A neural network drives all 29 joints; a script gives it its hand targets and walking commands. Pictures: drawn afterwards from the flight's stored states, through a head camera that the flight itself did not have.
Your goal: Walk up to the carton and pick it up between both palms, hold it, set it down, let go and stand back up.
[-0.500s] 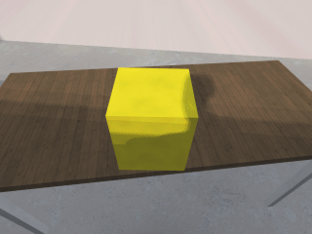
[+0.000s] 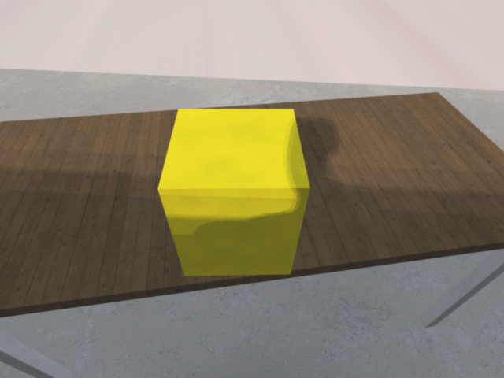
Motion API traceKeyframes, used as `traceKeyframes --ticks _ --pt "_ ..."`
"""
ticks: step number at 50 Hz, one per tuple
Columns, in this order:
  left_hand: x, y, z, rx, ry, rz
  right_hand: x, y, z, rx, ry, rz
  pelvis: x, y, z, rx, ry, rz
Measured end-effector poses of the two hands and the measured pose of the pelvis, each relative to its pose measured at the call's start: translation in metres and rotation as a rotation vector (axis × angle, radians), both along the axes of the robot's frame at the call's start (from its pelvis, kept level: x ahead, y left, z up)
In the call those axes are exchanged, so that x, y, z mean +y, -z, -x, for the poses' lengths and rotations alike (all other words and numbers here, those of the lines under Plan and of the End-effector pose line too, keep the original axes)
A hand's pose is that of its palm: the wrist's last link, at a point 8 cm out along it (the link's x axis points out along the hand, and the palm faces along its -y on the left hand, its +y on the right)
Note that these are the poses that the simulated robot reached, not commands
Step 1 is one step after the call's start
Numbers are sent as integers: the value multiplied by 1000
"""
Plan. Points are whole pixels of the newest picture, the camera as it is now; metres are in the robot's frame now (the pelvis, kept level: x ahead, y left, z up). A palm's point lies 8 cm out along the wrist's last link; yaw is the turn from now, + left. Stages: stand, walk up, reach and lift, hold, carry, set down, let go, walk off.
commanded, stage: walk up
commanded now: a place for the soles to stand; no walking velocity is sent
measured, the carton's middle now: (237, 195) +0.45 +0.04 +0.04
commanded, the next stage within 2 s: reach and lift in 1.56 s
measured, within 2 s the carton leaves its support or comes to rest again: neither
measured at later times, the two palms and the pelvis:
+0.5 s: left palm out of the picture +0.08 +0.28 -0.13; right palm out of the picture -0.03 -0.21 -0.13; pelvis +0.01 +0.04 +0.00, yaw -4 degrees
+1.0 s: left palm out of the picture +0.07 +0.27 -0.13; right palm out of the picture +0.01 -0.21 -0.14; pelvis +0.04 +0.02 +0.00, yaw -1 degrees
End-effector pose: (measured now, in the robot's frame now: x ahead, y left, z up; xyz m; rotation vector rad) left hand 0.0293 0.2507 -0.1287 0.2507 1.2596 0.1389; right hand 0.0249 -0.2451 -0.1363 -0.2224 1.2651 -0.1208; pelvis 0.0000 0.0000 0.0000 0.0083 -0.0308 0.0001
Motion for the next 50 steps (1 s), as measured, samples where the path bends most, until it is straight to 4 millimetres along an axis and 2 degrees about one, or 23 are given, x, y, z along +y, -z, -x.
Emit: traceKeyframes --ticks 9,14,17,19,22,29,32,39,50 --pt "3 0 8 -2 11 -3 -4 2 17 44 7 17 6 2 3 -1 20 7" --pt "28 -1 26 72 5 -27 5 -1 20 51 5 36 23 1 1 15 37 11" --pt "42 0 23 97 28 -28 15 -6 24 45 40 40 32 0 -2 19 50 -5" --pt "45 1 12 88 50 -27 21 -10 28 49 72 43 36 -2 -6 18 59 -2" --pt "43 2 -16 46 90 -19 29 -12 37 70 108 42 38 -4 -11 12 71 6" --pt "12 1 -93 -116 159 16 46 2 67 173 157 -15 33 3 -23 -13 70 -7" --pt "2 -1 -104 -148 148 24 48 10 63 181 142 -42 31 6 -28 -20 60 17" --pt "10 -1 -84 -63 83 18 51 7 39 158 96 -65 26 0 -36 2 39 9" --pt "15 5 -44 34 23 15 34 2 13 139 57 -18 23 -2 -44 -5 21 11"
